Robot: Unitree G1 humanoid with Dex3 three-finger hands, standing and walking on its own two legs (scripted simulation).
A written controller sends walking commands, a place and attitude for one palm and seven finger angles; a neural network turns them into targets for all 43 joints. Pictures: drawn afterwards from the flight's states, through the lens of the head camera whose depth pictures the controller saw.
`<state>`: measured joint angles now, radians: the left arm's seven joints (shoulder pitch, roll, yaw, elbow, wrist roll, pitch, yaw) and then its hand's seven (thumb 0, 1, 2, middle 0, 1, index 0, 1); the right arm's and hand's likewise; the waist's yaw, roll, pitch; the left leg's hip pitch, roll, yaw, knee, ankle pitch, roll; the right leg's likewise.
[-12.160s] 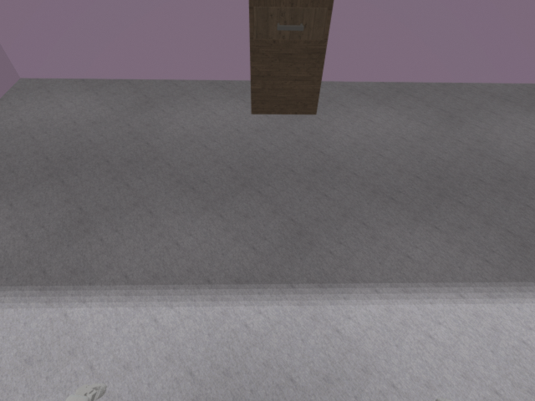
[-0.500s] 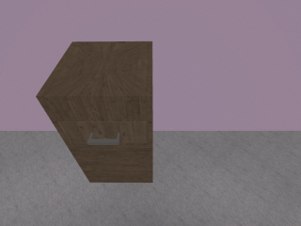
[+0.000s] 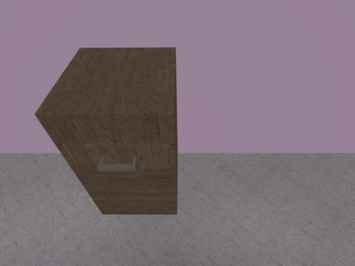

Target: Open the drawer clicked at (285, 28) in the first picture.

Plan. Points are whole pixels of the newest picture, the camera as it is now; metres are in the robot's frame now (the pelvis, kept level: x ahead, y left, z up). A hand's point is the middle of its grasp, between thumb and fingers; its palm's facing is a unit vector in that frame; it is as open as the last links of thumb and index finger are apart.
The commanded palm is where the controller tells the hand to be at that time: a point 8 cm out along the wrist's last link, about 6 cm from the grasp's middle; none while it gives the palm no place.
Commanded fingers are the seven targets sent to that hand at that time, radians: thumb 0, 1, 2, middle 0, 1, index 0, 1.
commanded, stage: look again from close up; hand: left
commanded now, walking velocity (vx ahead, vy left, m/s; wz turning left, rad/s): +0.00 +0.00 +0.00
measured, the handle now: (117, 163) +0.50 +0.27 -0.21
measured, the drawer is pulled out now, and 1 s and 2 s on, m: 0.00 0.00 0.00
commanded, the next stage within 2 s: shuffle to correct the standing spot in 0.18 s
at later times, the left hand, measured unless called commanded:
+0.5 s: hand out of the picture -0.03 +0.15 -0.17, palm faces +0.09 -0.98 -0.20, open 7.3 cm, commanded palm none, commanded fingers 0.00 0.90 0.90 -0.20 -0.30 -0.20 -0.30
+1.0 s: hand out of the picture -0.01 +0.20 -0.17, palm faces +0.05 -0.98 -0.21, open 7.3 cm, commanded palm none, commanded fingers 0.00 0.90 0.90 -0.20 -0.30 -0.20 -0.30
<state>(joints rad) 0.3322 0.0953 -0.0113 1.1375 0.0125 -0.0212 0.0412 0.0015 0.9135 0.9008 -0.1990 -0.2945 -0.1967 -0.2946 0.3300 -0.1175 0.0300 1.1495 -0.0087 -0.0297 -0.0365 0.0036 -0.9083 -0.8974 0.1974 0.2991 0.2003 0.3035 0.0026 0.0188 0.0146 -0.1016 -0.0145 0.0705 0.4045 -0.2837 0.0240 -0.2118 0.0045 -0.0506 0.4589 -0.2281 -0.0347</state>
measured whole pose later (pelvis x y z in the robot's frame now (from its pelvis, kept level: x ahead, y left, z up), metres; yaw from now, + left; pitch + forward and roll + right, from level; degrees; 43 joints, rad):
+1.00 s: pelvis -0.01 +0.03 +0.00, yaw +1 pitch +0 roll +1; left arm 0.30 0.12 0.01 1.11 0.02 0.00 0.04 0.01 0.93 0.90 -0.20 -0.29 -0.20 -0.29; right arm 0.32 -0.12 0.01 1.13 -0.01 -0.02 -0.04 0.02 -0.93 -0.90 0.20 0.30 0.20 0.30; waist 0.00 0.01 0.01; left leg -0.17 -0.01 0.13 0.44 -0.28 0.03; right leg -0.20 -0.02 -0.04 0.50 -0.30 -0.02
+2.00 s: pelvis -0.01 -0.02 +0.00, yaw +1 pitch -1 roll +1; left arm 0.37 0.07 -0.01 1.13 0.01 -0.03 0.04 0.00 0.91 0.90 -0.20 -0.29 -0.20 -0.29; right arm 0.35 -0.10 0.02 1.16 -0.01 0.00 -0.04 0.00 -0.91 -0.90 0.20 0.30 0.20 0.30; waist 0.00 0.02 0.02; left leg -0.15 0.07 0.08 0.40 -0.23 -0.05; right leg -0.15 0.07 -0.08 0.40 -0.26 -0.10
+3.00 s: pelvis -0.04 +0.04 -0.04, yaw -2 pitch +8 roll +1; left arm 0.47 0.24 -0.14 0.07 1.11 -0.03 0.49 0.00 0.61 0.77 -0.22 -0.48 -0.22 -0.48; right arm 0.06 -0.27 -0.05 0.45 -0.04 0.06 0.06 0.01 -0.91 -0.90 0.20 0.30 0.20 0.30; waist 0.08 -0.01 -0.13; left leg -0.56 -0.04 0.14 0.80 -0.39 0.08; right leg -0.60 0.05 0.04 0.85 -0.39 -0.04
